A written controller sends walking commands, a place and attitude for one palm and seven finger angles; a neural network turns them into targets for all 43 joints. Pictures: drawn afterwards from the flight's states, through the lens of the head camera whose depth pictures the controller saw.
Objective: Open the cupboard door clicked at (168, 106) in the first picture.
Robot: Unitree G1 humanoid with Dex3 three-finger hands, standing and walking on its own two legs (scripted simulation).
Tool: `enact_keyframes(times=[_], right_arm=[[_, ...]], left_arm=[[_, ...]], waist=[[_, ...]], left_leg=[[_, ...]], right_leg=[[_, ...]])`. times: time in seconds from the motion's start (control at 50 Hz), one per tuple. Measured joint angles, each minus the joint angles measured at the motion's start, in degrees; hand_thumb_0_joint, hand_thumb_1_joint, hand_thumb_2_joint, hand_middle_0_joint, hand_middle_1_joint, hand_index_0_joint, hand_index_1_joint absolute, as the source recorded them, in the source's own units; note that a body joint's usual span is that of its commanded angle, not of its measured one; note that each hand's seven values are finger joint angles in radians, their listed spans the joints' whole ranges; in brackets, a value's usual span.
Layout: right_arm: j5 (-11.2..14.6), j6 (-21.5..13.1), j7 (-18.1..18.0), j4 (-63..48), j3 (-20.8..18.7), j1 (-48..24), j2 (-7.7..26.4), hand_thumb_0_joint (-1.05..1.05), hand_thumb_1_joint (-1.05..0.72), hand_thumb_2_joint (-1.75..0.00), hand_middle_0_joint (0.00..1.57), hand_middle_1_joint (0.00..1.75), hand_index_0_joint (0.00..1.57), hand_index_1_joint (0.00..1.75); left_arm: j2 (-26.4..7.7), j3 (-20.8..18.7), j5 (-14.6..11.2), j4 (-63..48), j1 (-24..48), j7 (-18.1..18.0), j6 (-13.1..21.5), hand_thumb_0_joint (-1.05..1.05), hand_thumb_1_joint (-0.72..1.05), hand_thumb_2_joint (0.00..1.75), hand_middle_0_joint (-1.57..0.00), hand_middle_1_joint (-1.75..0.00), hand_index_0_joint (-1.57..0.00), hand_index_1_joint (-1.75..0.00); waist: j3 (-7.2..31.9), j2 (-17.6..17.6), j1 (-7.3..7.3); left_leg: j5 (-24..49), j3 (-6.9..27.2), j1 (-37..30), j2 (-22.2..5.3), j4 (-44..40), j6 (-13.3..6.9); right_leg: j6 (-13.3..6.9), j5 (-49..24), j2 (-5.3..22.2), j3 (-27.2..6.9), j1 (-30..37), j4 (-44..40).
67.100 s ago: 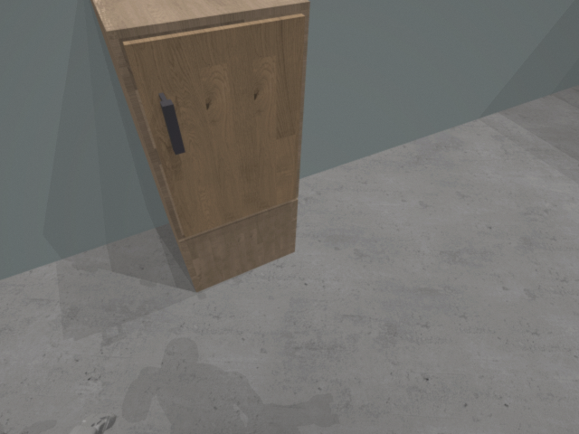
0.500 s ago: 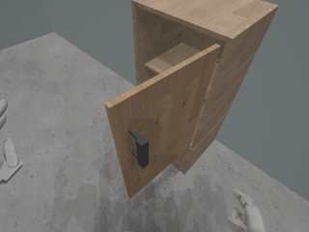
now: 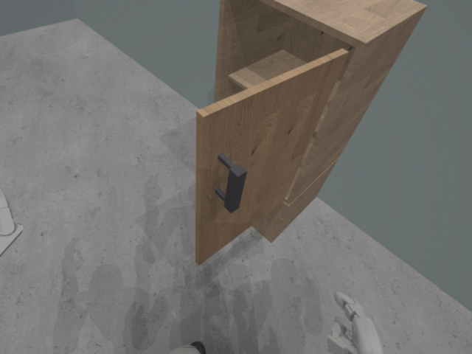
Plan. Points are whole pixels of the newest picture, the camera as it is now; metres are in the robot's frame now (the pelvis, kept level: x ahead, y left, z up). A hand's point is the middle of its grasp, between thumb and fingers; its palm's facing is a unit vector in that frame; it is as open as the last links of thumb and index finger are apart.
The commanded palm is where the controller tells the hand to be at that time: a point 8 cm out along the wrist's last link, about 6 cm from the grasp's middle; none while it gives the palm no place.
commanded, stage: stop stepping back and stand still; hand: left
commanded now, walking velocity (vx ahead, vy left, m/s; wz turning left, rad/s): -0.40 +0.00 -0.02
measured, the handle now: (227, 183) +0.42 +0.05 +0.02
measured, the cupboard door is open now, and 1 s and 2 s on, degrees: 85 85 85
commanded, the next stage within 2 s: let the arm hang, fingers relaxed in 1.72 s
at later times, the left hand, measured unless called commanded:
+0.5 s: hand (25, 311) +0.13 +0.23 +0.16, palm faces +0.41 -0.82 -0.40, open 7.4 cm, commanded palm +0.06 +0.27 +0.18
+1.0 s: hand out of the picture +0.07 +0.23 +0.16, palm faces +0.41 -0.79 -0.45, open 7.4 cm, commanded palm +0.01 +0.27 +0.18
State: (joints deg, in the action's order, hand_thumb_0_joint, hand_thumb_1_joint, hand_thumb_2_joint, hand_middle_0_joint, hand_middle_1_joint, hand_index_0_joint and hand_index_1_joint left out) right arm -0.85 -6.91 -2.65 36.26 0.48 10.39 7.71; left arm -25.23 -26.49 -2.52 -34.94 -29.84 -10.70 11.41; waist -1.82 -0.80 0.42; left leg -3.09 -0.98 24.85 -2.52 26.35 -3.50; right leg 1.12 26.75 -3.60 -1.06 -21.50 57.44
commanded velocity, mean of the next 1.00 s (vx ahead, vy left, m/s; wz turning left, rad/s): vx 0.11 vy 0.04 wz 0.00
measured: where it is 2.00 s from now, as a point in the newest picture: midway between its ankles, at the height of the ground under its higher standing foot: outside the picture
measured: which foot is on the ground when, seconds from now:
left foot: down 0.00-0.18, up 0.20-0.34, down 0.36-0.58, up 0.60-0.90, down 0.92-1.00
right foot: up 0.00-0.18, down 0.20-1.00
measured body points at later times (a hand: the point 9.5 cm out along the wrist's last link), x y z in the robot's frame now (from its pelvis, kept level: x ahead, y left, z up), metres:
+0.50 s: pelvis -0.10 -0.02 -0.01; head -0.12 -0.02 +0.44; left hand +0.11 +0.27 +0.18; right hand +0.02 -0.29 -0.09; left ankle -0.02 +0.07 -0.74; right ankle -0.15 -0.12 -0.72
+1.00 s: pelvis -0.14 -0.02 +0.00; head -0.13 -0.03 +0.45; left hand +0.04 +0.27 +0.18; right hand +0.01 -0.28 -0.09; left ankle -0.14 +0.11 -0.74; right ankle -0.12 -0.12 -0.74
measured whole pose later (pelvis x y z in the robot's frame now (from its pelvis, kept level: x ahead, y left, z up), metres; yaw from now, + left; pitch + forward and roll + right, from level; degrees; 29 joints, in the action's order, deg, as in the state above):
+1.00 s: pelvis -0.14 -0.02 +0.00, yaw -2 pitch -1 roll +1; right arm -0.2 -7.7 -4.7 37.5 -1.0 13.6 13.0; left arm -21.8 -21.9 -1.3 -25.7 -30.3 -9.3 11.8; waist -1.3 -1.2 0.5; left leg -15.7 -3.6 11.3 -1.9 28.8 1.3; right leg -2.0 16.0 1.2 4.3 -15.2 32.6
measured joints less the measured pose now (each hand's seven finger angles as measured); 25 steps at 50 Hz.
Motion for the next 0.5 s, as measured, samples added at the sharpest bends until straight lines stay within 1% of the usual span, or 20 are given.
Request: enact_keyframes(times=[0.08,0.14,0.16,0.18,0.2,0.22,0.24,0.26,0.28,0.3,0.32,0.36,0.38,0.4,0.42,0.44,0.48,0.5], right_arm=[[-0.45,-0.46,0.35,0.09,0.89,-0.75,-0.61,0.01,-0.90,-0.90,0.21,0.30,0.20,0.30],[-0.85,-0.20,0.44,-0.42,1.11,-1.69,-0.58,0.01,-0.90,-0.90,0.21,0.30,0.20,0.30],[-0.81,0.05,0.48,-0.89,1.14,-2.00,-0.50,0.01,-0.90,-0.90,0.21,0.30,0.20,0.30],[-0.67,0.35,0.52,-1.50,1.26,-2.37,-0.46,0.01,-0.90,-0.90,0.21,0.30,0.20,0.30],[-0.47,0.72,0.55,-1.94,1.36,-2.98,-0.09,0.01,-0.90,-0.90,0.21,0.30,0.20,0.30],[-0.39,1.29,0.49,-1.35,1.20,-3.42,0.93,0.01,-0.90,-0.90,0.21,0.30,0.20,0.30],[-0.38,1.99,0.34,-0.49,1.11,-3.06,1.72,0.01,-0.90,-0.90,0.21,0.30,0.20,0.30],[-0.08,2.49,0.20,0.25,1.03,-1.93,2.27,0.01,-0.90,-0.90,0.21,0.30,0.20,0.30],[0.46,2.80,0.08,0.75,0.97,-0.41,2.64,0.01,-0.90,-0.90,0.21,0.30,0.20,0.30],[0.91,2.99,-0.13,1.08,0.96,1.13,2.91,0.01,-0.90,-0.90,0.21,0.30,0.20,0.30],[1.20,3.04,-0.43,1.29,0.97,2.55,3.20,0.01,-0.90,-0.90,0.21,0.30,0.20,0.30],[1.50,2.56,-1.25,1.39,0.79,4.77,4.37,0.01,-0.90,-0.90,0.21,0.30,0.20,0.30],[1.58,2.12,-1.66,1.41,0.40,5.36,5.21,0.01,-0.90,-0.90,0.21,0.30,0.20,0.30],[1.68,1.85,-2.02,1.91,-0.15,5.21,5.55,0.01,-0.90,-0.90,0.21,0.30,0.20,0.30],[1.88,1.59,-2.17,2.29,-0.56,4.80,5.83,0.01,-0.90,-0.90,0.20,0.30,0.20,0.30],[1.81,1.24,-2.21,2.46,-0.78,4.32,6.01,0.01,-0.90,-0.90,0.20,0.30,0.20,0.30],[1.24,0.37,-2.11,2.51,-0.77,3.39,5.70,0.01,-0.91,-0.90,0.20,0.30,0.20,0.30],[1.07,0.04,-1.95,2.29,-0.62,3.12,5.26,0.01,-0.91,-0.90,0.20,0.30,0.20,0.30]], left_arm=[[0.04,2.20,-0.67,-1.53,-0.92,0.68,-0.31,0.02,0.89,0.90,-0.21,-0.30,-0.21,-0.31],[-1.26,2.31,-1.47,-0.70,-1.06,1.29,-0.51,0.02,0.89,0.90,-0.21,-0.30,-0.21,-0.31],[-2.07,1.85,-1.80,-0.46,-1.39,1.50,-0.59,0.02,0.89,0.90,-0.21,-0.30,-0.21,-0.31],[-3.18,0.97,-2.08,-0.49,-2.00,1.65,-0.60,0.02,0.89,0.90,-0.21,-0.30,-0.21,-0.31],[-3.87,0.25,-2.22,-0.49,-2.56,1.88,-0.39,0.02,0.89,0.90,-0.21,-0.30,-0.21,-0.31],[-3.26,0.88,-2.28,-0.11,-2.83,2.33,-0.33,0.02,0.89,0.90,-0.21,-0.30,-0.21,-0.31],[-3.00,1.46,-2.42,-0.04,-3.78,2.65,-0.50,0.02,0.89,0.90,-0.21,-0.30,-0.21,-0.31],[-3.07,1.80,-2.41,-0.19,-4.98,2.92,-0.64,0.02,0.89,0.90,-0.21,-0.30,-0.21,-0.31],[-3.16,1.75,-2.24,-0.46,-6.17,3.15,-0.68,0.02,0.89,0.90,-0.21,-0.30,-0.21,-0.31],[-3.14,1.34,-1.99,-0.66,-7.25,3.20,-0.64,0.02,0.89,0.90,-0.22,-0.30,-0.21,-0.31],[-3.01,0.81,-1.82,-0.62,-7.89,3.11,-0.62,0.02,0.88,0.90,-0.22,-0.30,-0.21,-0.31],[-2.11,0.19,-1.54,0.71,-7.36,2.63,-0.56,0.02,0.88,0.90,-0.22,-0.30,-0.22,-0.31],[-1.40,0.28,-1.40,2.11,-5.96,2.34,-0.59,0.02,0.88,0.90,-0.22,-0.30,-0.22,-0.31],[-0.71,0.62,-1.20,4.26,-3.53,2.01,-0.80,0.02,0.88,0.90,-0.22,-0.30,-0.21,-0.31],[0.10,1.14,-1.08,6.72,-0.78,1.72,-1.12,0.02,0.88,0.90,-0.21,-0.30,-0.21,-0.31],[0.86,1.60,-0.87,9.14,1.62,1.39,-1.48,0.02,0.89,0.90,-0.21,-0.30,-0.21,-0.31],[1.71,2.28,-0.50,12.26,4.56,1.09,-2.75,0.02,0.89,0.90,-0.21,-0.30,-0.21,-0.31],[1.80,2.56,-0.34,12.78,4.95,1.12,-3.21,0.02,0.89,0.90,-0.21,-0.30,-0.21,-0.31]], waist=[[1.92,-0.26,-0.21],[2.72,-0.32,-0.70],[2.68,-0.63,-0.81],[2.52,-1.68,-0.71],[2.02,-2.32,-0.42],[1.12,-0.60,-0.46],[0.99,0.36,-0.35],[1.59,0.39,-0.06],[2.48,-0.12,0.35],[3.39,-0.86,0.72],[4.18,-1.56,0.90],[5.25,-1.78,0.71],[5.49,-1.19,0.31],[5.13,-1.38,-0.18],[4.40,-1.53,-0.30],[3.67,-1.42,-0.51],[2.42,-1.35,-1.57],[1.92,-1.47,-2.21]], left_leg=[[5.31,-0.85,0.45,-0.88,-6.83,0.62],[9.41,-1.44,1.33,-0.87,-11.13,1.48],[10.27,-1.89,1.89,-0.56,-11.59,1.93],[9.87,-2.89,3.02,0.13,-10.61,2.43],[7.29,-3.65,5.09,0.59,-7.25,3.04],[1.50,-2.33,6.80,0.10,-1.68,3.64],[-4.12,-1.18,7.90,0.31,5.05,4.08],[-7.80,-0.47,8.39,1.21,11.43,4.35],[-9.75,-0.50,7.95,2.07,15.85,4.33],[-10.49,-1.11,6.48,2.58,17.47,4.13],[-10.38,-1.86,4.19,2.86,16.64,3.81],[-6.90,-2.49,-2.11,3.19,9.79,2.78],[-8.85,-2.23,-4.64,3.45,6.30,1.61],[-10.55,-2.21,-5.16,4.23,5.57,0.81],[-10.34,-2.46,-5.35,4.78,5.64,0.41],[-9.24,-2.66,-5.54,4.96,5.54,0.27],[-6.85,-2.64,-6.21,5.09,4.19,0.50],[-5.80,-2.47,-6.67,5.13,3.09,0.72]], right_leg=[[-0.78,2.75,0.20,1.63,7.04,-10.51],[-2.04,2.37,-0.29,3.53,12.46,-22.06],[-2.56,0.74,-0.19,4.17,14.62,-27.26],[-3.28,-1.54,0.56,4.32,16.54,-32.43],[-4.00,-3.52,1.32,3.97,17.22,-35.52],[-4.13,-4.29,0.41,4.29,17.04,-34.81],[-3.99,-4.53,-0.04,4.26,17.07,-33.98],[-3.76,-4.55,0.16,3.95,17.17,-33.47],[-3.53,-4.44,0.66,3.45,17.29,-33.10],[-3.35,-4.26,1.21,2.86,17.42,-32.77],[-3.22,-3.98,1.70,2.41,17.56,-32.33],[-2.92,-2.75,2.17,2.19,17.36,-30.08],[-2.58,-1.76,2.19,2.48,16.52,-27.65],[-1.90,-0.95,2.94,2.66,15.18,-24.32],[-0.92,-1.14,3.56,2.24,13.66,-20.76],[-0.34,-0.75,3.62,1.57,11.98,-17.79],[-0.42,1.22,3.53,0.99,8.82,-14.06],[-0.70,1.53,3.55,1.11,7.83,-14.01]])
